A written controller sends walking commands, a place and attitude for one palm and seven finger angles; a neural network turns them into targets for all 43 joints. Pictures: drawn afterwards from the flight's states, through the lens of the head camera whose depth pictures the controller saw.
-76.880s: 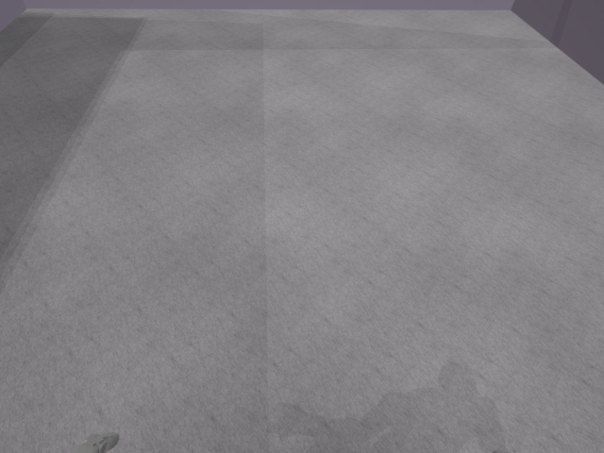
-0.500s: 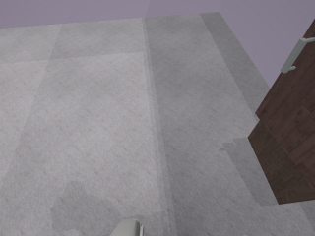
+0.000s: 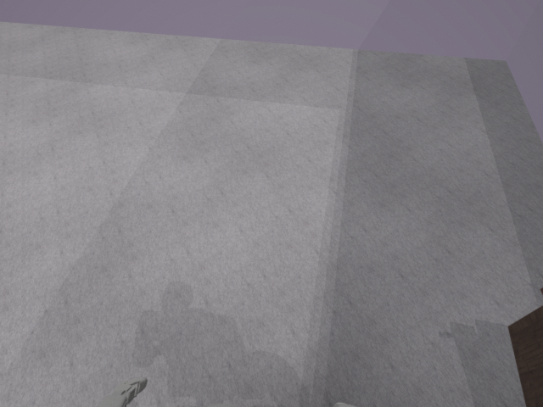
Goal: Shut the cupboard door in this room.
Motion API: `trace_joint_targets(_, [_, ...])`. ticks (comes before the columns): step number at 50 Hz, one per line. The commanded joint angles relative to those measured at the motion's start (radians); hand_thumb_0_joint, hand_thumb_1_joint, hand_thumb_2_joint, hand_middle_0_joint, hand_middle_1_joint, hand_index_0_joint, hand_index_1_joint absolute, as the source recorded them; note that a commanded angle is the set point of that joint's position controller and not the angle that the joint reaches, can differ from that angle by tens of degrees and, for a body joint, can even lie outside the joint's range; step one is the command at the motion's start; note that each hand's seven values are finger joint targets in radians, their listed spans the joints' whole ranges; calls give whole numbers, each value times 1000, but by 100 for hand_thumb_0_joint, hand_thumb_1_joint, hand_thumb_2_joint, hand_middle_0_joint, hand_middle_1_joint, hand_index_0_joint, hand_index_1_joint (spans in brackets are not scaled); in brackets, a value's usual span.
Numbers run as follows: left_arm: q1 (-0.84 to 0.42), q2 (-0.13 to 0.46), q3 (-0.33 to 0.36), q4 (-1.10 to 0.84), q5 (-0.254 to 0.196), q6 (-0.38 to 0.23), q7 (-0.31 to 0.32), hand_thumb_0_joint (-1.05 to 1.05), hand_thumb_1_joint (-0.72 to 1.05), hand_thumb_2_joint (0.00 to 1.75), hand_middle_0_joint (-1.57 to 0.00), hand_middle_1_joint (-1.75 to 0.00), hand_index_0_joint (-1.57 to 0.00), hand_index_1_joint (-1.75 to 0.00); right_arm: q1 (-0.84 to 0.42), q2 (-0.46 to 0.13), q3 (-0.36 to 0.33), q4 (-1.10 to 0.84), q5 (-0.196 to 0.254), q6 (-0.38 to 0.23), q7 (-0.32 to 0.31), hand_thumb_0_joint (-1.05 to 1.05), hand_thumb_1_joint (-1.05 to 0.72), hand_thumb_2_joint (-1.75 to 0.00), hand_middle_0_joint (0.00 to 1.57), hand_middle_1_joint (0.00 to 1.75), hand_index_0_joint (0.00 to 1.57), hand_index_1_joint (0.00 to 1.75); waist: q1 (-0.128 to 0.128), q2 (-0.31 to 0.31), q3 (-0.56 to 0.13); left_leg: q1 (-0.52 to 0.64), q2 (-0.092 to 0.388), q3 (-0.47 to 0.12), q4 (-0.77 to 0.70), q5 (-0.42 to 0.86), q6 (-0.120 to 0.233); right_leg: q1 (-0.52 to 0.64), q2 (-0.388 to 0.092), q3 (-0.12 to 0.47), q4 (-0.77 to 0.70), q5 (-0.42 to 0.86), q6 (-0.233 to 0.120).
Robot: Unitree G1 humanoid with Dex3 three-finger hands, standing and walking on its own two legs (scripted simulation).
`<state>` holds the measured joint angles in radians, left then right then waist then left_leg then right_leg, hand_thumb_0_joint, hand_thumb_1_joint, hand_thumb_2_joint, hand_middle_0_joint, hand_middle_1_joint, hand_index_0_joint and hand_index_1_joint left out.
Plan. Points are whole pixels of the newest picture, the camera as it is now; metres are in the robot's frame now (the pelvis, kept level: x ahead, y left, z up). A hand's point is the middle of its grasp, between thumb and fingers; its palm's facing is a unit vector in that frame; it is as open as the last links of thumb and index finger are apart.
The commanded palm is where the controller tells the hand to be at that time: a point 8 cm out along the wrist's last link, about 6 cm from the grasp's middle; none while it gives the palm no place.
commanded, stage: walk to a spot facing it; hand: left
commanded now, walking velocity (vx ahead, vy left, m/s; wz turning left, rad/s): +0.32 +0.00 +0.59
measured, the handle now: out of the picture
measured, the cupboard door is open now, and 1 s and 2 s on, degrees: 11 11 11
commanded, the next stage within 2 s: turn to face it in 0.42 s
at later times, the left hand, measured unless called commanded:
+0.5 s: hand out of the picture +0.14 +0.26 -0.16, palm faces +0.32 -0.92 -0.23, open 7.4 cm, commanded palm none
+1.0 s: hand (159, 308) +0.31 +0.24 -0.16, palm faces +0.21 -0.96 -0.20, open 7.3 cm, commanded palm none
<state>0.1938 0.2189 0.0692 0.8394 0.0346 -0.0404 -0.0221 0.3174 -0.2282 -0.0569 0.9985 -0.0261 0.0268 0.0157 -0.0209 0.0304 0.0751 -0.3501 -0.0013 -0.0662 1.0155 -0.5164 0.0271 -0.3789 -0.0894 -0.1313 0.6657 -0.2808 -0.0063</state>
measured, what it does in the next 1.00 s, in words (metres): walks ahead: left foot, then right foot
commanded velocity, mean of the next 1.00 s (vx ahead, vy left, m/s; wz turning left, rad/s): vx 0.14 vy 0.00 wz -0.06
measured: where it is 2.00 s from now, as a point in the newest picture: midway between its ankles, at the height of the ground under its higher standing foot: (265, 359)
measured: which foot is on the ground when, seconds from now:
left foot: up 0.00-0.30, down 0.32-0.68, up 0.70-1.00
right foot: down 0.00-0.32, up 0.34-0.66, down 0.68-1.00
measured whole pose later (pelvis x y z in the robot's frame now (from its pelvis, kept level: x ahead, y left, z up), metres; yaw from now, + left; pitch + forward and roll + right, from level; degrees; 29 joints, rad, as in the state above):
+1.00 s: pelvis +0.31 +0.05 +0.02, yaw +7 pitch +1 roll +0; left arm 0.26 0.18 0.08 0.98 0.02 0.04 0.01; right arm 0.15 -0.18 -0.04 0.95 -0.01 0.01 -0.03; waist 0.02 -0.02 0.07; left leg -0.32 0.02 0.02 0.61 -0.32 -0.04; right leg -0.30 0.05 0.07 0.47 -0.18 -0.03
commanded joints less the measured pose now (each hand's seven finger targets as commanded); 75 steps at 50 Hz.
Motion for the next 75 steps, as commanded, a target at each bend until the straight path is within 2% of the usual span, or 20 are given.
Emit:
trace_joint_targets(1, [73, 136, 40, -8, 2, -16, 36, 0, 90, 90, -20, -30, -20, -30, -116, -53, -30, -135, -5, -34, 20, 0, -90, -90, 20, 30, 20, 30, 16, -205, -18, -312, 106, 2, 279, 156, -10, 130, -330, 317, -498, -337, -91])
trace_joint_targets(4, [84, 133, 42, 13, 2, -30, 33, 0, 90, 90, -20, -30, -20, -30, -129, -18, -21, -138, 0, -20, 36, 0, -90, -90, 20, 30, 20, 30, 11, -189, -32, -240, 103, 83, 65, 201, -29, 161, -279, 79, -486, -68, -79])
trace_joint_targets(11, [179, 164, 52, 75, 1, -33, 27, 0, 90, 90, -20, -30, -20, -30, -245, -8, -6, -196, 0, -48, 52, 0, -90, -90, 20, 30, 20, 30, 62, -166, -41, -173, 70, 174, -334, 192, -2, 372, -317, -37, -367, 238, -81])
trace_joint_targets(14, [155, 183, 56, 71, -12, -23, 22, 0, 90, 90, -20, -30, -20, -30, -87, -78, -22, -157, -12, -58, 38, 0, -90, -90, 20, 30, 20, 30, -39, -86, -125, 201, -18, 241, -498, 275, 24, 245, -256, -161, -60, 403, -29])
trace_joint_targets(15, [162, 145, 50, 48, -16, -19, 12, 0, 90, 90, -20, -30, -20, -30, 47, -183, -50, -127, -19, -61, 24, 0, -90, -90, 20, 30, 20, 30, -108, 109, -225, 465, 117, 12, -551, 233, 89, 28, -180, -181, 225, 213, 21])
trace_joint_targets(16, [83, 94, 25, -19, -17, -17, -2, 0, 90, 90, -20, -30, -20, -30, 167, -302, -77, -112, -18, -62, 9, 0, -90, -90, 20, 30, 20, 30, -158, 298, -250, 624, 387, -410, -654, 372, 208, -316, -35, -112, 521, -307, 71])
trace_joint_targets(17, [-19, 114, 21, -68, -13, -19, 3, 0, 90, 90, -20, -30, -20, -30, 196, -324, -73, -91, -6, -58, -6, 0, -90, -90, 20, 30, 20, 30, -168, 141, -226, 583, 449, -459, -671, 480, 254, -397, -41, 43, 596, -299, 52])
trace_joint_targets(21, [55, 89, 31, 8, -6, 8, 3, 0, 90, 90, -20, -30, -20, -30, -69, -173, -19, -152, -5, -74, -29, 0, -90, -90, 20, 30, 20, 30, -21, 169, -114, 219, 291, -188, -717, 318, 159, -247, -82, 121, 485, -107, 53])
trace_joint_targets(31, [168, 52, 3, 69, -4, 20, 6, 0, 90, 90, -20, -30, -20, -30, -107, -105, -11, -76, 4, -57, -29, 0, -90, -90, 20, 30, 20, 30, 77, 5, -77, -2, 171, 31, -608, 239, 84, 210, 53, 32, -69, 140, 45])
trace_joint_targets(34, [245, 208, 24, 92, -3, 4, 22, 0, 90, 90, -20, -30, -20, -30, -19, -17, 2, -79, 12, -45, -19, 0, -90, -90, 20, 30, 20, 30, 80, -314, -71, -138, -35, 181, -160, -117, -30, 300, -277, 545, -405, 153, -145])
trace_joint_targets(35, [224, 190, 21, 91, -13, 0, 27, 0, 90, 90, -20, -30, -20, -30, -44, -40, 3, -77, 7, -36, -27, 0, -90, -90, 20, 30, 20, 30, 79, -331, -74, -139, 8, 101, -46, -127, -33, 258, -283, 633, -449, 184, -196])
trace_joint_targets(40, [100, 126, 33, 78, -10, 19, 45, 0, 90, 90, -20, -30, -20, -30, -87, -14, 10, -53, 15, -27, -36, 0, -90, -90, 20, 30, 20, 30, 36, -153, -162, -91, 38, 90, -56, 48, -65, 267, -163, 382, -334, 577, -195])
trace_joint_targets(49, [5, 126, 52, 44, -19, 61, 35, 0, 90, 90, -20, -30, -20, -30, -31, -45, -1, -83, 18, -30, -55, 0, -90, -90, 20, 30, 20, 30, -16, -135, -134, 234, 30, 83, -565, 291, -66, 19, -49, 420, -270, 215, -93])
trace_joint_targets(51, [12, 48, 36, 6, -29, 66, 18, 0, 90, 90, -20, -30, -20, -30, -18, -183, -26, -110, 1, -38, -62, 0, -90, -90, 20, 30, 20, 30, -21, 235, -112, 294, 361, -245, -752, 272, 64, -176, 154, 218, 2, -154, 2])
trace_joint_targets(52, [-11, 67, 40, -21, -25, 61, 10, 0, 90, 90, -20, -30, -20, -30, -27, -208, -28, -134, -5, -31, -67, 0, -90, -90, 20, 30, 20, 30, -26, 216, -85, 194, 461, -300, -786, 297, 153, -162, 131, 152, 176, -276, 24])
trace_joint_targets(58, [-26, 62, 34, -11, -17, 89, -12, 0, 90, 90, -20, -30, -20, -30, -97, -160, -14, -150, -12, -36, -66, 0, -90, -90, 20, 30, 20, 30, 14, 142, -115, 280, 327, 55, -628, 843, 114, -126, 69, 95, 281, -174, 50])
trace_joint_targets(65, [34, 110, 38, -23, -11, 73, -14, 0, 90, 90, -20, -30, -20, -30, -103, -202, -41, -152, 3, -20, -45, 0, -90, -90, 20, 30, 20, 30, 48, 119, -121, 141, 293, 175, -411, 679, 9, 229, 94, 35, -183, 130, 3])
trace_joint_targets(67, [163, 287, 69, 11, -4, 54, 10, 0, 90, 90, -20, -30, -20, -30, -178, -92, -16, -225, 16, -17, -35, 0, -90, -90, 20, 30, 20, 30, 121, -306, -154, -241, 62, 244, 5, -119, -99, 462, -292, 513, -292, 719, -179])
trace_joint_targets(68, [179, 302, 68, 9, -14, 60, 21, 0, 90, 90, -20, -30, -20, -30, -206, -110, -10, -239, 14, -2, -47, 0, -90, -90, 20, 30, 20, 30, 127, -229, -145, -269, 80, 91, 126, -130, -93, 402, -316, 539, -288, 702, -243])
trace_joint_targets(75, [-36, 232, 49, -57, -4, 69, 30, 0, 90, 90, -20, -30, -20, -30, -148, -99, -7, -195, 14, 4, -34, 0, -90, -90, 20, 30, 20, 30, 26, -172, -125, -100, 68, 98, -78, 89, -110, 168, -138, 394, -289, 376, -180])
